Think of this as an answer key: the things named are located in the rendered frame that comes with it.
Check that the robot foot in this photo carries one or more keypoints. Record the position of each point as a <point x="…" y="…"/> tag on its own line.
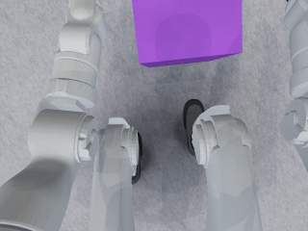
<point x="192" y="110"/>
<point x="135" y="178"/>

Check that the right robot upper arm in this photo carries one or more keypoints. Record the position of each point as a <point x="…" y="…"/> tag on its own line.
<point x="294" y="126"/>

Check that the robot right forearm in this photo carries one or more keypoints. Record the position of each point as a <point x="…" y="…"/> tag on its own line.
<point x="296" y="21"/>

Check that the robot left foot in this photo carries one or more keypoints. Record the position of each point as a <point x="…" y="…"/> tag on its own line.
<point x="135" y="178"/>

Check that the left robot upper arm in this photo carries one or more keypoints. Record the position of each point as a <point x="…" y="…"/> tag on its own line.
<point x="36" y="198"/>

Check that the robot right foot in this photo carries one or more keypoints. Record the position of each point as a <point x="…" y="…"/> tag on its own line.
<point x="192" y="110"/>

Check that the carton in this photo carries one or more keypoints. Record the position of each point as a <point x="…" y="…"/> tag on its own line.
<point x="170" y="32"/>

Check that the robot left forearm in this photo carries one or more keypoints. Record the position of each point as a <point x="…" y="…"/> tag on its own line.
<point x="77" y="60"/>

